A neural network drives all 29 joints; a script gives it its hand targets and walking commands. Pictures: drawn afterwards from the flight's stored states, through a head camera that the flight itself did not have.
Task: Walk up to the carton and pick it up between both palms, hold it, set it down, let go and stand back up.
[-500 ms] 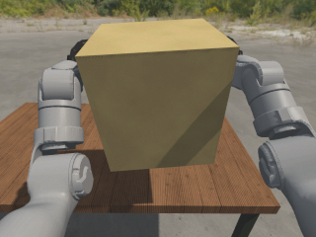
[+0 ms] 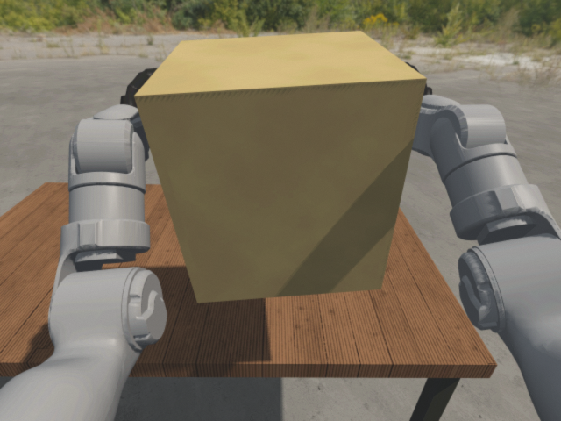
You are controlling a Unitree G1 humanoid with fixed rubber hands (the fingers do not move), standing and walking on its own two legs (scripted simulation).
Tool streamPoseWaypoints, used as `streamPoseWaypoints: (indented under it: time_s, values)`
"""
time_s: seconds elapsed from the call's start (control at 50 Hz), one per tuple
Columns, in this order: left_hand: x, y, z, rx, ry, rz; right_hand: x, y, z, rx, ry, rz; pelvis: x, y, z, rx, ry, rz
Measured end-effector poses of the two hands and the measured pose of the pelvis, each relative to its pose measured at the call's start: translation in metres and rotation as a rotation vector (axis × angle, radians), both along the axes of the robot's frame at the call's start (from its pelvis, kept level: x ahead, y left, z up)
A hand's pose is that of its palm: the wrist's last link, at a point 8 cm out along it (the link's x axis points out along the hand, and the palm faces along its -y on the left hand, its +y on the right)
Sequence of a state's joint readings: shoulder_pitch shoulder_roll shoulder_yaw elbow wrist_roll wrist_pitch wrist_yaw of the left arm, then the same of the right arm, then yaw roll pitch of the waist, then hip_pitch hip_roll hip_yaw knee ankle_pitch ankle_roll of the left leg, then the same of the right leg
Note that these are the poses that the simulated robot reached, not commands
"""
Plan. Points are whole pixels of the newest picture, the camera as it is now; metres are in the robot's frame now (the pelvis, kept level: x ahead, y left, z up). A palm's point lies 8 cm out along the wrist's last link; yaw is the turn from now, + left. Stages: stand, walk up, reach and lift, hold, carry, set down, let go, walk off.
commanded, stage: hold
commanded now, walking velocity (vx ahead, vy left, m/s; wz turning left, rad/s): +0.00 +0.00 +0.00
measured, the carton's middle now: (280, 164) +0.38 +0.00 +0.29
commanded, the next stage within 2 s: set down in 1.56 s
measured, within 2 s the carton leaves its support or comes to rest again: neither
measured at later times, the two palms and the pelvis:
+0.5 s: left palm (134, 123) +0.37 +0.18 +0.35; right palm (409, 117) +0.36 -0.16 +0.36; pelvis +0.00 +0.00 +0.00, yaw +0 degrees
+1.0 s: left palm (136, 125) +0.37 +0.18 +0.34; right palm (411, 117) +0.36 -0.16 +0.36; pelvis +0.01 +0.00 +0.00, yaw +0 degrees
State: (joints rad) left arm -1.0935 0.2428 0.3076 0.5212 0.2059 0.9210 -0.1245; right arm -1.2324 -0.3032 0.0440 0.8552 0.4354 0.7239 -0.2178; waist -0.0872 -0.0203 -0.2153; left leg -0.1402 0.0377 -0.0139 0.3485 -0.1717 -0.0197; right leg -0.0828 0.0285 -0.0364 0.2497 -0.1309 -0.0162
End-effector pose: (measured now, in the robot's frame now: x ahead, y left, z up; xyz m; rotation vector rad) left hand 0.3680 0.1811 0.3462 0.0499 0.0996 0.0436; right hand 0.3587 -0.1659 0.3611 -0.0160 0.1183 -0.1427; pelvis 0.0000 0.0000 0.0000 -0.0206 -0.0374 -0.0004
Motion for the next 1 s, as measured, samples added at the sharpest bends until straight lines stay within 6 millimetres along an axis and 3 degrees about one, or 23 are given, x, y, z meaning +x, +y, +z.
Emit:
streamPoseWaypoints:
  time_s: [0.2, 0.42, 1.0]
  values:
    - [0.0010, 0.0009, 0.0061, 0.005, -0.020, 0.003, 0.0018, 0.0007, 0.0037, 0.002, -0.020, 0.004, 0.0007, 0.0007, 0.0001, 0.001, 0.002, 0.001]
    - [0.0023, 0.0025, -0.0032, 0.000, 0.002, 0.006, 0.0041, 0.0024, -0.0046, -0.012, 0.002, 0.006, 0.0010, -0.0006, 0.0000, -0.001, -0.003, 0.002]
    - [0.0027, 0.0016, -0.0017, -0.003, -0.006, 0.005, 0.0042, 0.0014, -0.0024, -0.010, -0.005, 0.004, 0.0051, 0.0004, -0.0003, -0.001, -0.005, 0.003]
